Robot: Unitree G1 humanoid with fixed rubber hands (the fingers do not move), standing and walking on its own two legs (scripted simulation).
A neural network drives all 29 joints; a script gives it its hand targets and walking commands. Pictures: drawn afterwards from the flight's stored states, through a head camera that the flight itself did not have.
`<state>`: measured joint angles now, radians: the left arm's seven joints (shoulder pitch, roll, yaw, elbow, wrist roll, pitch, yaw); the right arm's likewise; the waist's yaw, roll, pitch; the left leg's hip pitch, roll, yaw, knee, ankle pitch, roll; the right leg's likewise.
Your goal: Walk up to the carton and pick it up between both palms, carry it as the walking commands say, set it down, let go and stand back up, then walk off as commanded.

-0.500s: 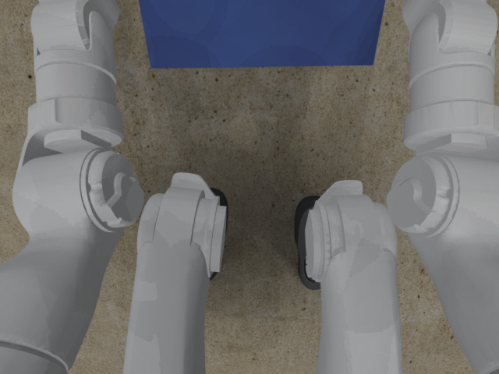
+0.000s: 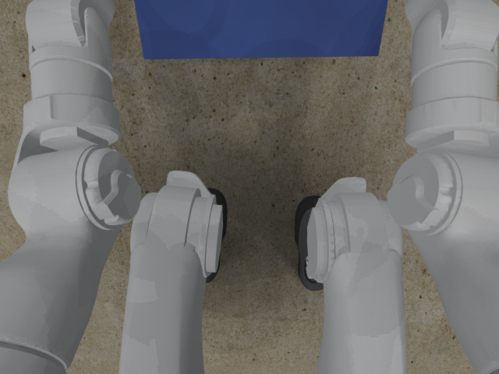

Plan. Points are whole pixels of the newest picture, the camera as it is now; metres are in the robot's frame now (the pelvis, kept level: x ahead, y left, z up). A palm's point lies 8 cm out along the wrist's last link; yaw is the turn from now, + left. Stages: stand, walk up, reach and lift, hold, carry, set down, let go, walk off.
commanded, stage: set down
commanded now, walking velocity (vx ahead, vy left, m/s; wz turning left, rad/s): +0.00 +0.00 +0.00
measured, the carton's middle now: out of the picture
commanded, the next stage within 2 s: none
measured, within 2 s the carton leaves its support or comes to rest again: rests again in 0.18 s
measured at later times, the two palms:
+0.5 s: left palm out of the picture +0.53 +0.21 -0.19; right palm out of the picture +0.53 -0.17 -0.19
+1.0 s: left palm out of the picture +0.55 +0.22 -0.14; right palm out of the picture +0.55 -0.19 -0.15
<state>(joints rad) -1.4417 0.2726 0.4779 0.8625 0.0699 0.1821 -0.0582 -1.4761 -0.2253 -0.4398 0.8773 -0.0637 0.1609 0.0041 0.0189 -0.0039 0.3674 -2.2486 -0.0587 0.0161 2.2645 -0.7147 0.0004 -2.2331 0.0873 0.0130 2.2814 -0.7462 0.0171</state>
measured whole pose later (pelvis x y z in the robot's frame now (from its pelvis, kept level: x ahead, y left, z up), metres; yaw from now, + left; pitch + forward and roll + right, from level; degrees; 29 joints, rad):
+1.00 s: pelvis -0.03 +0.00 +0.00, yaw +0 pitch +33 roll +0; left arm -1.59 0.49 0.15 1.11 -0.20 0.12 0.07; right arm -1.59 -0.47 -0.10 1.07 0.22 0.14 -0.09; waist 0.01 -0.01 0.48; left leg -2.21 -0.02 0.03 2.24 -0.61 0.02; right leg -2.20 0.04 -0.01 2.26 -0.64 0.00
